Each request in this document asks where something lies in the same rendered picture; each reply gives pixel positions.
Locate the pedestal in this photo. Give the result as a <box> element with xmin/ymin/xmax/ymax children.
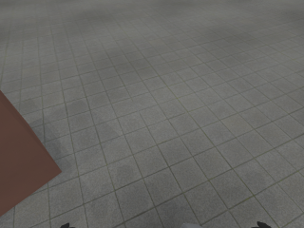
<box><xmin>0</xmin><ymin>90</ymin><xmax>62</xmax><ymax>217</ymax></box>

